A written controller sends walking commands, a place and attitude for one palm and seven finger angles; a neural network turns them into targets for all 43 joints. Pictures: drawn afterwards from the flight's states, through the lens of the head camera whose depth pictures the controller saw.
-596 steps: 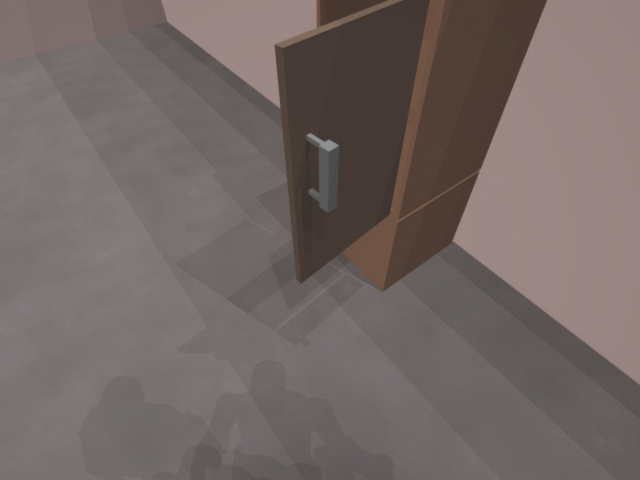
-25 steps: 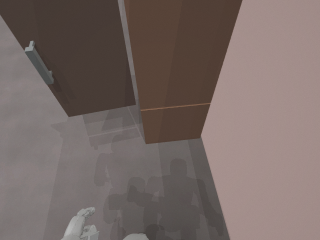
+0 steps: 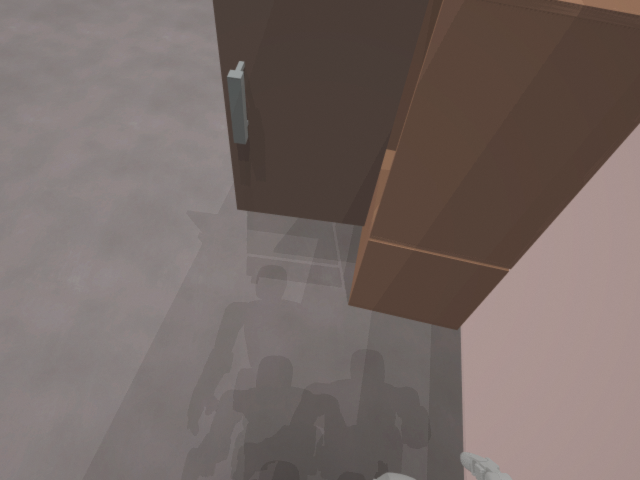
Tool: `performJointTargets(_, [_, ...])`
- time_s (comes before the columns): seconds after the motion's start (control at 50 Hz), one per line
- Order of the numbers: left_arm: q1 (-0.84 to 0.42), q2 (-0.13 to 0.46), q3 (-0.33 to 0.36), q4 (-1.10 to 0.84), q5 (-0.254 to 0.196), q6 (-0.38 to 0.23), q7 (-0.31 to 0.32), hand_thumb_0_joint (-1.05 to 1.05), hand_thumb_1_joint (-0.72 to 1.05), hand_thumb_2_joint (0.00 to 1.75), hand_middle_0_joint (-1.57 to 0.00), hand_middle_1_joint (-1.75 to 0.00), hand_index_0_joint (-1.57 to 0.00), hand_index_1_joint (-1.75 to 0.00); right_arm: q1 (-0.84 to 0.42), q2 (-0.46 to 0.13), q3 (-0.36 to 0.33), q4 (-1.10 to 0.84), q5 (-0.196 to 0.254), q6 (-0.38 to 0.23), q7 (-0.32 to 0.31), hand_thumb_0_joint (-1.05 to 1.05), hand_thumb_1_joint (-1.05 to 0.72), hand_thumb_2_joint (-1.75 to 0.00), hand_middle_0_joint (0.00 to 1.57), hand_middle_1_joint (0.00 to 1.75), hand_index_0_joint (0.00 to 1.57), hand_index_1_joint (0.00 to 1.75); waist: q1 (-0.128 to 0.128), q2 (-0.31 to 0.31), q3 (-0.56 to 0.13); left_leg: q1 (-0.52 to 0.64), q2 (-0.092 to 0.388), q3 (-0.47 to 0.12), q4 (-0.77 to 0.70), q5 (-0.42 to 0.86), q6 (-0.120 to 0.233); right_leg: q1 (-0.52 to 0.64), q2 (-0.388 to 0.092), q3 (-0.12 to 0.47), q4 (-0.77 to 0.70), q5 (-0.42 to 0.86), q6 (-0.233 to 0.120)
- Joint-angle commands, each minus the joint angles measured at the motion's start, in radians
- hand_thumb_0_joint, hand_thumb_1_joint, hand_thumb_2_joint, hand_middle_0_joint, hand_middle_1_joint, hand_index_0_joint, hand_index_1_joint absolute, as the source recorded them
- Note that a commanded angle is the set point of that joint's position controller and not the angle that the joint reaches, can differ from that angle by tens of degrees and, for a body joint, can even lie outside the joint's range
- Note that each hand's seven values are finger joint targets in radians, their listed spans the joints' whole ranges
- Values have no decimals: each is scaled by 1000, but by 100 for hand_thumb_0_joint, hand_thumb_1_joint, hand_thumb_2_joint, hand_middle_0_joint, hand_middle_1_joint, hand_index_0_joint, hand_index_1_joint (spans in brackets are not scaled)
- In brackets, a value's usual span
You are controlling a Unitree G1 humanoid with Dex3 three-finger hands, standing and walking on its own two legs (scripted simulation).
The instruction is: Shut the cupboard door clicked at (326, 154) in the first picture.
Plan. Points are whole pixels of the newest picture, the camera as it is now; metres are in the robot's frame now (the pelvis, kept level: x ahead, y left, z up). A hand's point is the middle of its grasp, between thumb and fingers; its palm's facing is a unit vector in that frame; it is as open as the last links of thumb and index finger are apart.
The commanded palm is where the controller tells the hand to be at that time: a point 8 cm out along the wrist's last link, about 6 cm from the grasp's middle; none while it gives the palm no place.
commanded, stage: take the last steps up to it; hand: left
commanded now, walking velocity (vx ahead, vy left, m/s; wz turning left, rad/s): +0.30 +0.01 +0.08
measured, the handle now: (240, 103) +0.75 +0.25 +0.01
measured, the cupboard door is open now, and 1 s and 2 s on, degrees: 96 96 96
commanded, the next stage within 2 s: come to a stop and stand still in 0.76 s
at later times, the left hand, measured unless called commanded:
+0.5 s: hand (227, 473) +0.14 +0.13 -0.15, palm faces +0.08 -0.97 -0.24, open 7.2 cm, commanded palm none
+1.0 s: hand (220, 421) +0.21 +0.17 -0.19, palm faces +0.15 -0.98 -0.16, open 7.4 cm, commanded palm none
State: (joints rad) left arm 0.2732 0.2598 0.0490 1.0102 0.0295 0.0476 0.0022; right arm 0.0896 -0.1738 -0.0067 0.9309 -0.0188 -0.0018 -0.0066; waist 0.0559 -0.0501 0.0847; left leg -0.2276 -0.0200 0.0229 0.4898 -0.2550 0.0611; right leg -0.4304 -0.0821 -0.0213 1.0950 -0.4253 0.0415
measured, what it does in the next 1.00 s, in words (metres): walks ahead: right foot, then left foot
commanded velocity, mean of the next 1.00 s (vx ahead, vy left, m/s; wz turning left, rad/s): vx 0.16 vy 0.00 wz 0.04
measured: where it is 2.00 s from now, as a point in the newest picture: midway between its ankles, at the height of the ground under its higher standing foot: (310, 467)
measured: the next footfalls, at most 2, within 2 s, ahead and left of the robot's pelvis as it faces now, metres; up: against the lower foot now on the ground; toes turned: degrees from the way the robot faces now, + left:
right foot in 0.32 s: +0.11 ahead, -0.13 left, +0.00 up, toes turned -5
left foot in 0.84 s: +0.34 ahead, +0.11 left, +0.00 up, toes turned +11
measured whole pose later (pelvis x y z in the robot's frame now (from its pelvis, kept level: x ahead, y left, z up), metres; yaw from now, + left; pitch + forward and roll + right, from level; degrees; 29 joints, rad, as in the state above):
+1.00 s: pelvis +0.26 +0.01 -0.01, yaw +3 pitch -1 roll +1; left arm 0.32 0.14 0.02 1.11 0.01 0.00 0.04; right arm 0.12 -0.13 -0.01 1.03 -0.01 -0.05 -0.04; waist 0.04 -0.05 0.09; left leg -0.29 0.00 0.15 0.51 -0.20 0.06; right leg -0.37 -0.08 -0.05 1.01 -0.45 0.02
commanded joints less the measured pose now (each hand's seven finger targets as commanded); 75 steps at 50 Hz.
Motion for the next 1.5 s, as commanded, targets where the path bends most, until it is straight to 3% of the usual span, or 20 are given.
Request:
performJointTargets(0.0, [-1, 42, 10, -66, 1, -45, -11, 0, 90, 90, -20, -30, -20, -30, 165, -185, -55, 13, 2, -29, -17, 0, -90, -90, 20, 30, 20, 30, -66, 174, -63, 139, 240, -239, -274, 57, 113, -143, -12, 2, 2, 82, -4])
performJointTargets(0.16, [-133, 1, 0, -111, -1, -67, -20, 0, 90, 90, -20, -30, -20, -30, 267, -154, -64, 64, -8, -41, -15, 0, -90, -90, 20, 30, 20, 30, -96, 167, 0, 91, 254, -266, -312, -79, 148, -54, -6, -29, -343, 64, -25])
performJointTargets(0.26, [-13, 8, 15, -61, -4, -74, -22, 0, 90, 90, -20, -30, -20, -30, 238, -150, -58, 89, -5, -36, -13, 0, -90, -90, 20, 30, 20, 30, -22, 122, -10, -94, 191, -204, -202, -184, 92, 285, 47, -59, -586, 148, -41])
performJointTargets(0.28, [73, 38, 26, -32, -2, -83, -15, 0, 90, 90, -20, -30, -20, -30, 228, -124, -53, 90, 0, -40, -11, 0, -90, -90, 20, 30, 20, 30, 20, 44, -24, -206, 132, -151, -76, -209, 51, 445, 7, 12, -669, 102, -57])
performJointTargets(0.32, [239, 161, 50, 11, -3, -93, 3, 0, 90, 90, -20, -30, -20, -30, 187, -96, -49, 45, 3, -42, 1, 0, -90, -90, 20, 30, 20, 30, 83, -258, -48, -472, -11, 21, 408, -357, -29, 566, -378, 522, -948, -206, -217])
performJointTargets(0.4, [65, 2, 13, -20, -15, -112, 11, 0, 90, 90, -20, -30, -20, -30, 217, -80, -66, 111, -10, -21, 17, 0, -90, -90, 20, 30, 20, 30, -38, -81, 87, -412, 105, -51, 597, -30, -49, 277, -259, 247, -999, -64, -174])
performJointTargets(0.48, [105, -33, 3, 23, -19, -139, 14, 0, 90, 90, -20, -30, -20, -30, 247, -24, -60, 133, -7, -10, 22, 0, -90, -90, 20, 30, 20, 30, -61, -35, 46, -391, 118, -12, 520, 70, -85, 329, -195, 35, -965, 360, -161])
performJointTargets(0.68, [212, 0, -6, 125, -8, -137, 23, 0, 90, 90, -20, -30, -20, -30, 28, -6, -44, 72, 1, -30, 32, 0, -90, -90, 20, 30, 20, 30, -18, -89, 48, -347, 73, 82, 191, 43, -71, 473, -214, -30, -833, 812, -175])
performJointTargets(0.74, [204, 10, -4, 137, -8, -131, 27, 0, 90, 90, -20, -30, -20, -30, 84, -21, -43, 90, -1, -40, 20, 0, -90, -90, 20, 30, 20, 30, -62, -120, 9, -160, 2, 131, 82, 39, -40, 448, -187, -67, -687, 1017, -150])
performJointTargets(0.78, [197, 7, -6, 128, -17, -124, 26, 0, 90, 90, -20, -30, -20, -30, 300, -96, -58, 154, -11, -49, 6, 0, -90, -90, 20, 30, 20, 30, -155, -10, -113, 204, 50, 85, 2, 267, -12, 275, -123, -112, -399, 809, -101])
performJointTargets(0.82, [212, -73, -22, 85, -30, -123, 26, 0, 90, 90, -20, -30, -20, -30, 458, -236, -85, 174, -8, -49, -17, 0, -90, -90, 20, 30, 20, 30, -178, 266, -313, 474, 445, -370, -67, 711, 194, -41, 60, -94, 94, -180, -60])
performJointTargets(0.84, [174, -68, -14, 69, -22, -113, 36, 0, 90, 90, -20, -30, -20, -30, 391, -223, -76, 159, -2, -42, -20, 0, -90, -90, 20, 30, 20, 30, -143, 151, -236, 341, 464, -300, -103, 633, 219, -57, 20, -19, 189, -183, -81])
performJointTargets(0.9, [151, -113, -21, 90, -18, -71, 36, 0, 90, 90, -20, -30, -20, -30, 153, -85, -27, 97, 0, -50, -39, 0, -90, -90, 20, 30, 20, 30, -44, 124, -12, -80, 354, -115, -198, 601, 124, 52, -53, 39, 14, -30, -30])
performJointTargets(0.94, [207, -118, -23, 104, -18, -41, 35, 0, 90, 90, -20, -30, -20, -30, 105, -85, -17, 94, 2, -47, -47, 0, -90, -90, 20, 30, 20, 30, -14, 126, -38, -85, 317, -39, -187, 691, 95, 121, -35, 12, -122, 5, -10])
performJointTargets(1.18, [105, -24, 28, -52, -7, -12, 25, 0, 90, 90, -20, -30, -20, -30, 71, -173, -81, 49, -5, 17, -40, 0, -90, -90, 20, 30, 20, 30, -10, 176, -115, -47, 309, -63, -32, 436, 61, 218, 34, -24, -516, 180, -40])
performJointTargets(1.2, [111, 2, 28, -53, -3, -23, 27, 0, 90, 90, -20, -30, -20, -30, 83, -156, -80, 51, 2, 21, -33, 0, -90, -90, 20, 30, 20, 30, -9, 96, -136, -41, 240, -20, 35, 314, 13, 251, 10, 3, -640, 335, -43])
performJointTargets(1.24, [51, 120, 34, -72, 2, -44, 34, 0, 90, 90, -20, -30, -20, -30, 111, -64, -68, 30, 17, 38, -16, 0, -90, -90, 20, 30, 20, 30, -30, -223, -121, -150, 25, 67, 321, -306, -88, 217, -309, 305, -774, 679, -206])
performJointTargets(1.26, [32, 115, 23, -80, -1, -50, 34, 0, 90, 90, -20, -30, -20, -30, 116, -64, -68, 31, 16, 51, -14, 0, -90, -90, 20, 30, 20, 30, -29, -118, -126, -111, 37, -2, 415, -347, -85, 158, -330, 260, -791, 638, -260])
performJointTargets(1.34, [-19, 80, 17, -68, -10, -62, 41, 0, 90, 90, -20, -30, -20, -30, 121, -76, -64, 66, 12, 53, -11, 0, -90, -90, 20, 30, 20, 30, -43, -127, -132, -220, 38, -39, 513, -235, -110, 323, -226, 160, -703, 870, -223])
performJointTargets(1.48, [30, 119, 41, -37, -4, -59, 47, 0, 90, 90, -20, -30, -20, -30, 93, -67, -56, 61, 14, 46, -5, 0, -90, -90, 20, 30, 20, 30, 7, -92, -106, -184, 31, -17, 288, -240, -125, 386, -262, 194, -720, 786, -241])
